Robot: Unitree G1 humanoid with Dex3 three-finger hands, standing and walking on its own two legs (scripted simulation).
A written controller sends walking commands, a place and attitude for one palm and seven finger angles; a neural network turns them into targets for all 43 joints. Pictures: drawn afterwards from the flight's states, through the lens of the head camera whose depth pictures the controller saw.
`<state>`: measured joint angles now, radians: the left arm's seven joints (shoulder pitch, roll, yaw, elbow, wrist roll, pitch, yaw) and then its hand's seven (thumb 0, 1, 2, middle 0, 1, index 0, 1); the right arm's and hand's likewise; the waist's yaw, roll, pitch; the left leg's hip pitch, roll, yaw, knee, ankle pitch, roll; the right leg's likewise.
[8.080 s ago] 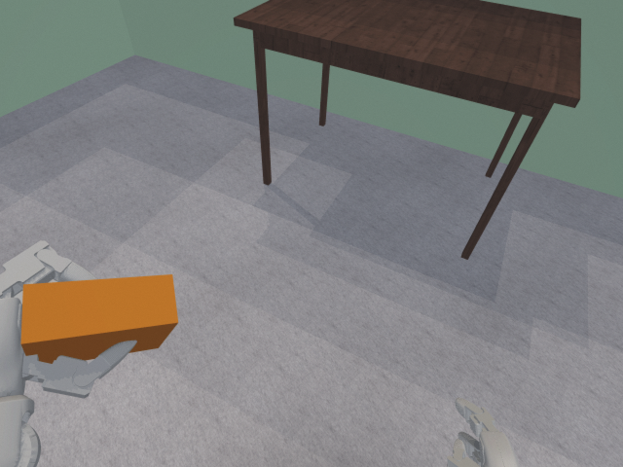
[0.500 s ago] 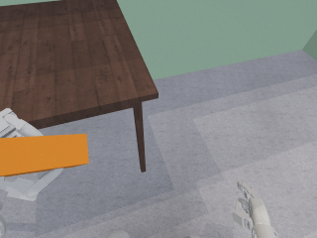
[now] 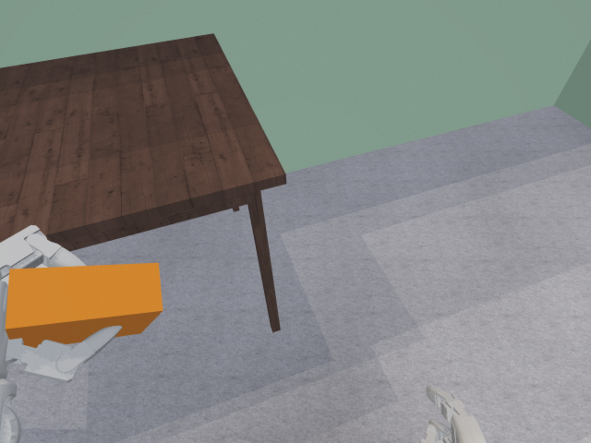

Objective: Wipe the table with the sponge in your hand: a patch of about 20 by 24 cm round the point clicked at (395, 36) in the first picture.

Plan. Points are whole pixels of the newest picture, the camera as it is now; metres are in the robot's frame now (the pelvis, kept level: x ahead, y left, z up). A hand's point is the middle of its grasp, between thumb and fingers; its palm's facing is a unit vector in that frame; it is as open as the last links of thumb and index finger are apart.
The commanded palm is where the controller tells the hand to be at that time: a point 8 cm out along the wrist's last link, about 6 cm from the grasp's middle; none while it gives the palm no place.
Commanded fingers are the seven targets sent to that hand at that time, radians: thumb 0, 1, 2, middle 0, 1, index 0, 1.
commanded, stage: come to a stop and stand still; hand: left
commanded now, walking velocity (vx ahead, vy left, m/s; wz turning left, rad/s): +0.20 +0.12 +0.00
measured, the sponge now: (108, 304) +0.22 +0.20 +0.16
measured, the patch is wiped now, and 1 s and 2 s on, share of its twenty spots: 0.00 0.00 0.00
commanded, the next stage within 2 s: look again from close up in 0.50 s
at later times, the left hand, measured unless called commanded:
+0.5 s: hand (35, 346) +0.17 +0.24 +0.17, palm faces +0.45 -0.79 -0.41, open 9.0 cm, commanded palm +0.12 +0.28 +0.18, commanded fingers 0.00 0.10 1.30 -1.20 -1.60 -1.20 -1.60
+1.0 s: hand out of the picture +0.18 +0.31 +0.15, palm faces +0.36 -0.81 -0.46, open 9.0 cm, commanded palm +0.12 +0.33 +0.18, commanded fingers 0.00 0.10 1.30 -1.20 -1.60 -1.20 -1.60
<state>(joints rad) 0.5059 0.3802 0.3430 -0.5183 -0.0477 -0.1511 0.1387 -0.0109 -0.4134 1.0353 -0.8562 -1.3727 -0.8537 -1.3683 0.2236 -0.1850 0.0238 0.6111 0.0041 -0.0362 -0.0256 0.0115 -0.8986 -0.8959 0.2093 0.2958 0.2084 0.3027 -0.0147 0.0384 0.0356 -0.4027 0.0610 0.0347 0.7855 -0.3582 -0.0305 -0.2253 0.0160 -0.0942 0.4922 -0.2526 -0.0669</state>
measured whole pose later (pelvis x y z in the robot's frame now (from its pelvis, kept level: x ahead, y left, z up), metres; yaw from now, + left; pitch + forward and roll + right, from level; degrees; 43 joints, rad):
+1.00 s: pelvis -0.04 +0.04 +0.00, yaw +1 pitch -2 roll +1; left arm 0.42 0.43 0.38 -0.41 0.00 -0.25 0.08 -0.01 -0.41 1.04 -0.85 -1.38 -0.85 -1.37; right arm 0.28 -0.16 0.04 0.57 -0.01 -0.16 -0.01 0.01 -0.90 -0.90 0.21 0.30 0.20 0.30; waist 0.03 -0.07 0.08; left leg -0.19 -0.04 0.10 0.46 -0.25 0.06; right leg -0.28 -0.03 -0.02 0.49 -0.19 0.00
